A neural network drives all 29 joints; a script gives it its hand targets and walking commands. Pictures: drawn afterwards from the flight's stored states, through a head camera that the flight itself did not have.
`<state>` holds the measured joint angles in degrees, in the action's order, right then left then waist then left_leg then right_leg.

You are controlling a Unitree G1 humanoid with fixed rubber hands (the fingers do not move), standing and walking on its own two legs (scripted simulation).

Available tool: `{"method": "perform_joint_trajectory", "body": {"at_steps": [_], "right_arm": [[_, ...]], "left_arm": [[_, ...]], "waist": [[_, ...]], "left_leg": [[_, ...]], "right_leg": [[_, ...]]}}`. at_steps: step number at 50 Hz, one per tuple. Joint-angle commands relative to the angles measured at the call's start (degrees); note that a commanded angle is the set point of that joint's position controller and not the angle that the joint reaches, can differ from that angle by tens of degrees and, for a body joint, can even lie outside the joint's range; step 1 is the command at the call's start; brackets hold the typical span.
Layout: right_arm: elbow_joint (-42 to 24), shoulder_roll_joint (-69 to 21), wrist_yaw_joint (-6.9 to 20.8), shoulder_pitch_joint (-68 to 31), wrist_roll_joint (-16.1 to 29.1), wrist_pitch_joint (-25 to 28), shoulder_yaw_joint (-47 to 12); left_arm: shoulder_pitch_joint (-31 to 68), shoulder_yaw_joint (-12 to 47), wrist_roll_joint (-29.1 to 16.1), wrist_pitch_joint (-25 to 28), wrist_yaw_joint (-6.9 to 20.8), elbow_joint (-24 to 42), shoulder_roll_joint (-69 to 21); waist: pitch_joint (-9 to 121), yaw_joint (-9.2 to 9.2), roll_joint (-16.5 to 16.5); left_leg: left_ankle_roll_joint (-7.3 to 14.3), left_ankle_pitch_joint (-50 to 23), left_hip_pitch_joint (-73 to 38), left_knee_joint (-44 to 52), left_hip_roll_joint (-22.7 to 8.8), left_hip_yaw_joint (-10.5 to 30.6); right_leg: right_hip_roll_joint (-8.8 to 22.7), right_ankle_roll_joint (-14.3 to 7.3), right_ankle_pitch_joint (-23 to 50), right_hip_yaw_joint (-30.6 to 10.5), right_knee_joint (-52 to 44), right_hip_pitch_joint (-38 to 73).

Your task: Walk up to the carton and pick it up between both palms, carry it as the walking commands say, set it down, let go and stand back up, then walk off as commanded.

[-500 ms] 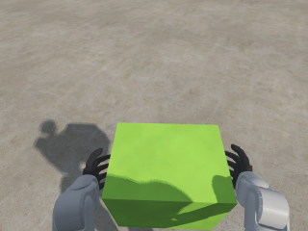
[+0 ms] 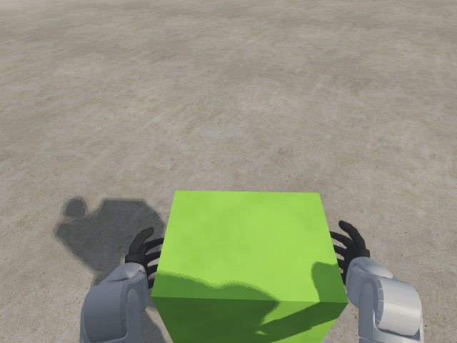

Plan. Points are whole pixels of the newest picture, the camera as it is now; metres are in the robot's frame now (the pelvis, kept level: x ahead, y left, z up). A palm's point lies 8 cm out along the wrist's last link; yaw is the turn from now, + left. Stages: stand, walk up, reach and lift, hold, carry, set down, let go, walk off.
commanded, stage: carry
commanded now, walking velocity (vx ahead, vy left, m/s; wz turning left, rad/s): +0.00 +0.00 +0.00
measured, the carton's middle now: (245, 272) +0.27 -0.01 +0.01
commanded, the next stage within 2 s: none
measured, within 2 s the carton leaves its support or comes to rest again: neither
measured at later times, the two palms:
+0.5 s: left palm (147, 285) +0.22 +0.14 +0.07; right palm (371, 279) +0.22 -0.20 +0.07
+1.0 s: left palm (149, 289) +0.21 +0.14 +0.07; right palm (376, 282) +0.22 -0.20 +0.07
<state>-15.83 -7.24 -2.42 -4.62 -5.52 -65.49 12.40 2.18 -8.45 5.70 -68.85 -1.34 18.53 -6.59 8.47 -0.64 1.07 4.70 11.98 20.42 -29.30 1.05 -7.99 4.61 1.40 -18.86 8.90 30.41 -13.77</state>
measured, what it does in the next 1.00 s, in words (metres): stands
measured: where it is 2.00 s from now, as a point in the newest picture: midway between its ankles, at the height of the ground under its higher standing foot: outside the picture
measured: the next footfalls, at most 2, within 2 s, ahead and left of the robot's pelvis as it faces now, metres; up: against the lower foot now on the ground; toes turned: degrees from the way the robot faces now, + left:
none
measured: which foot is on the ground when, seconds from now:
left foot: down 0.00-1.00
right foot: down 0.00-1.00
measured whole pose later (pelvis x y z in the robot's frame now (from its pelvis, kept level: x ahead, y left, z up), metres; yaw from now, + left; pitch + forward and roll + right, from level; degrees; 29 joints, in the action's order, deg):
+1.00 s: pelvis -0.03 -0.02 +0.00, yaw +0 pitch +2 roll -1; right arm -15.9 -7.3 -2.1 -5.9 -5.7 -65.0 13.2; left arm 3.2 -8.7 6.4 -67.7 -1.0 18.2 -7.2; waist 6.6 -0.5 0.7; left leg 3.1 9.5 23.1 -29.9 -1.3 -7.2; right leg 2.3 -1.0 -17.1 9.5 31.3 -16.6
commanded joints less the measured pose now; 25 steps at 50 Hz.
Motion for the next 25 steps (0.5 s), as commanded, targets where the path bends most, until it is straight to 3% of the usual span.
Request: {"method": "perform_joint_trajectory", "body": {"at_steps": [1,2,3,4,5,7,8,10,11,13,14,15,16,19,21,23,24,25], "right_arm": [[-9.86,-49.34,14.28,-33.65,25.57,-0.83,-49.13],[-8.61,-49.95,14.12,-33.97,26.11,-1.11,-49.29],[-10.61,-48.96,14.06,-32.97,25.62,-1.05,-49.54],[-11.00,-48.96,13.96,-32.04,25.87,-0.82,-49.65],[-10.61,-47.56,14.04,-32.78,26.02,-0.84,-49.13],[-6.58,-48.20,14.22,-29.07,24.61,-1.37,-47.74],[-7.25,-47.98,14.15,-30.85,24.60,-0.97,-47.81],[-8.43,-49.21,14.19,-31.16,25.34,-1.03,-48.12],[-8.51,-48.99,14.39,-32.44,25.40,-1.02,-48.17],[-7.84,-47.95,14.63,-32.32,24.58,-1.34,-47.54],[-7.19,-47.81,14.39,-31.16,24.39,-1.31,-48.10],[-9.09,-48.55,14.51,-33.46,25.33,-1.16,-48.77],[-8.32,-47.91,14.36,-32.03,25.47,-1.02,-48.10],[-7.52,-48.08,14.07,-31.90,24.45,-1.52,-47.97],[-10.01,-48.32,13.89,-31.39,25.50,-1.05,-49.04],[-8.97,-46.91,14.06,-32.24,24.62,-1.05,-47.40],[-5.88,-48.32,13.97,-29.88,23.79,-1.09,-46.75],[-9.40,-47.99,14.00,-32.78,24.12,-0.44,-47.31]], "left_arm": [[37.14,42.36,-23.05,2.79,12.58,10.66,-46.01],[36.34,41.32,-22.72,2.68,12.63,8.89,-46.24],[32.32,41.01,-22.07,2.38,12.67,6.68,-45.94],[33.86,42.02,-23.12,2.68,12.42,9.45,-45.86],[36.04,41.97,-22.65,2.73,12.40,10.79,-45.70],[34.65,42.11,-22.02,2.15,12.07,9.37,-45.14],[36.09,42.35,-22.31,2.40,12.58,10.05,-44.98],[36.52,42.06,-22.67,2.64,12.53,11.14,-45.67],[35.95,41.97,-22.45,2.32,12.63,9.07,-45.54],[36.19,41.67,-21.36,2.23,12.44,8.91,-44.81],[35.55,41.12,-21.61,2.13,12.52,7.76,-45.26],[37.64,42.64,-22.30,2.59,12.47,10.05,-46.80],[37.04,41.94,-22.31,2.61,12.43,10.06,-45.09],[36.05,40.89,-21.57,2.17,12.69,8.53,-45.00],[33.40,42.01,-22.63,2.28,12.39,8.15,-46.28],[37.73,42.95,-22.73,2.55,12.35,9.75,-46.18],[37.93,42.34,-22.68,2.49,12.41,9.51,-46.42],[37.85,41.86,-22.20,2.96,12.79,11.07,-45.62]], "waist": [[15.66,0.02,-2.68],[16.11,0.08,-5.70],[16.51,0.00,-5.38],[15.88,0.13,-4.41],[16.82,0.15,-0.73],[14.95,0.25,2.26],[15.15,0.15,-2.57],[15.38,0.22,-2.68],[15.08,-0.03,0.50],[12.99,-0.01,0.58],[11.73,0.08,-2.35],[13.26,-0.16,-1.44],[13.11,-0.11,0.85],[12.59,-0.09,-3.04],[15.23,0.04,-2.04],[14.94,0.10,2.32],[16.76,-0.02,0.38],[14.99,-0.10,-2.24]], "left_leg": [[-1.11,-14.58,-8.87,3.79,-11.00,9.60],[-0.77,-14.77,-8.59,2.71,-10.62,9.03],[-1.55,-13.99,-8.21,2.64,-10.74,8.54],[-1.25,-13.22,-8.04,2.74,-10.44,8.40],[-1.13,-14.70,-8.56,2.01,-9.50,7.83],[-1.40,-16.06,-8.81,2.52,-10.59,8.32],[-0.97,-13.60,-7.75,2.01,-10.23,8.30],[-1.03,-11.62,-8.03,1.99,-10.36,8.34],[-1.16,-8.79,-7.20,3.19,-10.24,8.21],[-0.92,-10.79,-5.91,4.23,-10.71,8.84],[-0.56,-9.15,-5.32,3.60,-10.70,9.39],[-0.93,-7.62,-7.36,4.23,-10.59,8.91],[-1.14,-7.31,-7.06,3.23,-10.35,8.45],[-1.40,-6.44,-5.78,4.69,-10.38,9.33],[-1.19,-7.75,-6.98,4.22,-10.85,9.44],[-0.87,-11.34,-6.85,3.80,-11.30,9.66],[-0.79,-10.49,-7.29,3.83,-11.70,9.87],[-1.40,-8.22,-7.12,3.52,-10.94,8.78]], "right_leg": [[5.08,-1.36,9.55,-5.27,-4.16,2.27],[5.58,-1.41,11.00,-5.08,-4.05,3.10],[5.06,-1.64,11.65,-4.91,-3.64,3.32],[5.64,-1.61,13.20,-5.59,-4.24,3.58],[6.21,-1.88,15.36,-6.15,-2.91,3.85],[5.63,-1.93,13.34,-5.96,-3.40,2.44],[5.79,-1.94,13.80,-6.35,-3.94,2.90],[5.78,-2.57,12.20,-6.83,-4.76,2.74],[6.01,-2.37,10.27,-6.09,-4.26,2.50],[4.99,-2.22,9.19,-5.70,-4.50,2.53],[5.42,-2.46,8.13,-6.22,-5.61,1.72],[4.88,-2.72,4.73,-6.03,-5.65,-0.18],[4.58,-2.35,6.65,-6.06,-5.47,0.38],[5.33,-2.97,5.78,-6.41,-5.86,0.49],[5.00,-3.13,5.95,-6.39,-5.70,0.85],[4.39,-2.26,7.16,-5.84,-4.08,0.97],[4.01,-2.78,7.23,-5.68,-4.09,2.41],[4.69,-2.72,7.01,-6.26,-5.39,1.65]]}}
